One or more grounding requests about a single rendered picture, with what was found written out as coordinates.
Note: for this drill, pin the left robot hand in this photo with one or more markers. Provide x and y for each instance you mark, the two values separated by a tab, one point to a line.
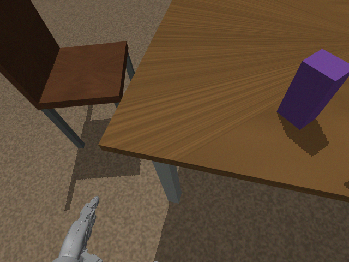
75	242

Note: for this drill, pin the table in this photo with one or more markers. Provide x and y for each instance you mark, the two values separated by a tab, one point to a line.
206	93

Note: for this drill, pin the chair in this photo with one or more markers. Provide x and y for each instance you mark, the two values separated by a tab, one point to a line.
53	77

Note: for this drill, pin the carton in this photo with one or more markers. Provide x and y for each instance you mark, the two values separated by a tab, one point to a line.
316	81

